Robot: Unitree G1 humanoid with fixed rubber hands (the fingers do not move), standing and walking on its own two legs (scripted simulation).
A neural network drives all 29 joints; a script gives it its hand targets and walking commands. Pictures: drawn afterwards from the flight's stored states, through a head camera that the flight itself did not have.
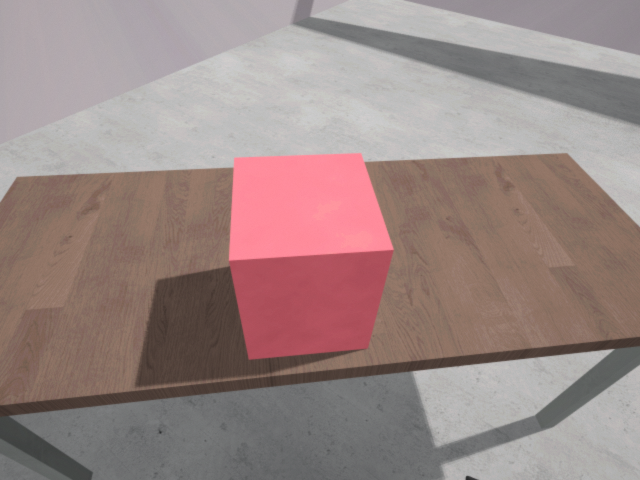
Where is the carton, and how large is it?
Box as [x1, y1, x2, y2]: [229, 153, 393, 359]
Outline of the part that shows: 360,153 234,158 229,263 249,359 367,348 393,249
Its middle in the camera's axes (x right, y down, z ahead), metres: -0.03 +0.03 +0.63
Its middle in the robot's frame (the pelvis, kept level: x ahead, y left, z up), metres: +0.48 +0.02 +0.00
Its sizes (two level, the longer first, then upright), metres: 0.210 0.200 0.250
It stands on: a table, 0.63 m high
